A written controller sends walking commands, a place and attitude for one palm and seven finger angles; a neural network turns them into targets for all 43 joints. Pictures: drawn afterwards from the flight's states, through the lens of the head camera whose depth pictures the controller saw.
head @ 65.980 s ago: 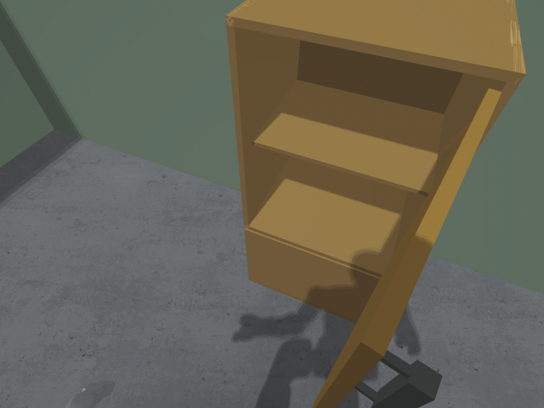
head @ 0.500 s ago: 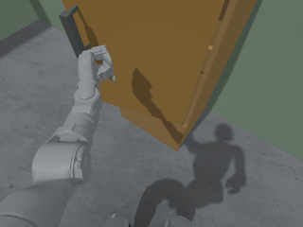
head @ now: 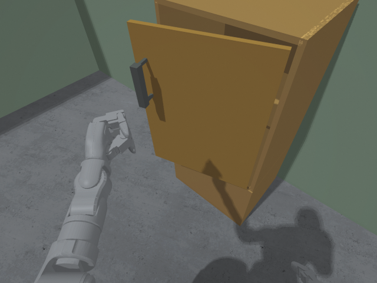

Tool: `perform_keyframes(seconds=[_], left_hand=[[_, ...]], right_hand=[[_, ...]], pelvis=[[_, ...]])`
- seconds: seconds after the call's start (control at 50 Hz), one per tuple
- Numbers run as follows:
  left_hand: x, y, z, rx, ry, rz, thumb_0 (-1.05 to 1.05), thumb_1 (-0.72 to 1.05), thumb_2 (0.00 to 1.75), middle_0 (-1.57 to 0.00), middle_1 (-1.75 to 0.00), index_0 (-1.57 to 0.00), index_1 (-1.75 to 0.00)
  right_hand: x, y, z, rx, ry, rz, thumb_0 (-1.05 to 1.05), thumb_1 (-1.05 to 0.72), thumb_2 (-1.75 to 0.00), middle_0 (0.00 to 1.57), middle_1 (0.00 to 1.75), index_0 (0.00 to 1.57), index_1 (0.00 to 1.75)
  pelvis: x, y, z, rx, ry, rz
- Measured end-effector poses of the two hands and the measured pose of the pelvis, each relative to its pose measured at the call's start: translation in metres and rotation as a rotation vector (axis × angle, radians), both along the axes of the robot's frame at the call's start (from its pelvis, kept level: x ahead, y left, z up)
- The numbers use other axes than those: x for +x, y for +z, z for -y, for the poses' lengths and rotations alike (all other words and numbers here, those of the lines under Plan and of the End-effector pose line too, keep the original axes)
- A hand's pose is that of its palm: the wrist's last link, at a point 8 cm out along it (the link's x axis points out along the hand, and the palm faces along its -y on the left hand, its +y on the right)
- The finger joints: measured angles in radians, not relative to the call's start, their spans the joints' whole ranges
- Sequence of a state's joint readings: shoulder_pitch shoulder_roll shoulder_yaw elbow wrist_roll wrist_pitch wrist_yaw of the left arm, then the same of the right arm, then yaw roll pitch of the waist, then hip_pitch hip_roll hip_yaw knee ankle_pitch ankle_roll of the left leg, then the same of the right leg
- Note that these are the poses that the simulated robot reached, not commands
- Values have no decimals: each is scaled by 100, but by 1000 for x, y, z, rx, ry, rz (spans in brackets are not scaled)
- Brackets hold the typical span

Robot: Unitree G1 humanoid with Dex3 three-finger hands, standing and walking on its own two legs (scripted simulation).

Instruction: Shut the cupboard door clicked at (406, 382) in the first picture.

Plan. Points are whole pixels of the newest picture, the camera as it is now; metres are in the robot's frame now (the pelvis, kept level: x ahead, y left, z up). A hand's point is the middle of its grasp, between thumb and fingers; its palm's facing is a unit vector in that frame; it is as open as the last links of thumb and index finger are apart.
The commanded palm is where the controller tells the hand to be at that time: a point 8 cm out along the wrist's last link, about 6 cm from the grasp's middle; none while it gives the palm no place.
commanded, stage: draw the hand back to the body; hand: left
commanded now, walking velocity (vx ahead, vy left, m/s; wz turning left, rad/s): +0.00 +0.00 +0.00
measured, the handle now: (144, 83) +0.67 +0.16 +0.07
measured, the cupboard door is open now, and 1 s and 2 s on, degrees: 16 16 16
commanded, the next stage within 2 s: step back with the hand held close in 1.08 s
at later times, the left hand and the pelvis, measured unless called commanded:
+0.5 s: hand (45, 185) +0.25 +0.24 +0.17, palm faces +0.32 -0.89 -0.32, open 4.6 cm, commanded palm +0.19 +0.28 +0.18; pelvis +0.01 +0.01 +0.03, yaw +1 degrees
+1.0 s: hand (7, 208) +0.20 +0.27 +0.17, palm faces +0.47 -0.79 -0.39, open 7.4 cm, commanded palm +0.15 +0.31 +0.20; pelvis +0.02 +0.00 +0.03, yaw +1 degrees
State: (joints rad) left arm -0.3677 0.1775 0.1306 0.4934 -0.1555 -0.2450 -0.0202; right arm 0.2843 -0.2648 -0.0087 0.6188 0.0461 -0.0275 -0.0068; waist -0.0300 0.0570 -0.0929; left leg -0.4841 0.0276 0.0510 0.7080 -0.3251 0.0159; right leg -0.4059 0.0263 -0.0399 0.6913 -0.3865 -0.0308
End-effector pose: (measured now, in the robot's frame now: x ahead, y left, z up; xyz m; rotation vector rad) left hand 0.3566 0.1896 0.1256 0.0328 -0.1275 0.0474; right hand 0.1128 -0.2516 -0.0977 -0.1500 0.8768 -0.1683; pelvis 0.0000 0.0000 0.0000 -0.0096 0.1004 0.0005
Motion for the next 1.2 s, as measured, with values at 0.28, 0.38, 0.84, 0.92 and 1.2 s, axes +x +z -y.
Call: perform_keyframes(seconds=[0.28,0.38,0.84,0.92,1.2], left_hand=[[-95,16,-55,188,152,-70,2,89,90,-101,-118,-101,-118],[-121,37,-73,241,225,-32,2,89,90,-87,-103,-88,-104],[-213,80,-128,443,511,-21,2,89,90,-28,-38,-29,-39],[-206,67,-123,393,506,-44,2,89,90,-24,-34,-24,-34],[-193,80,-115,430,440,9,2,89,90,-21,-30,-21,-31]], right_hand=[[72,46,-43,10,99,171,1,-91,-90,20,30,20,30],[77,45,-56,23,136,173,1,-90,-90,20,30,20,30],[86,36,-42,1,148,165,1,-90,-90,20,30,20,30],[88,38,-40,-9,151,171,1,-90,-90,20,30,20,30],[87,43,-38,1,119,198,1,-90,-90,20,30,20,30]], pelvis=[[0,21,-8,4,12,122],[3,24,-12,4,17,141],[18,25,-10,8,28,151],[16,26,-7,11,30,147],[22,26,-4,8,12,149]])
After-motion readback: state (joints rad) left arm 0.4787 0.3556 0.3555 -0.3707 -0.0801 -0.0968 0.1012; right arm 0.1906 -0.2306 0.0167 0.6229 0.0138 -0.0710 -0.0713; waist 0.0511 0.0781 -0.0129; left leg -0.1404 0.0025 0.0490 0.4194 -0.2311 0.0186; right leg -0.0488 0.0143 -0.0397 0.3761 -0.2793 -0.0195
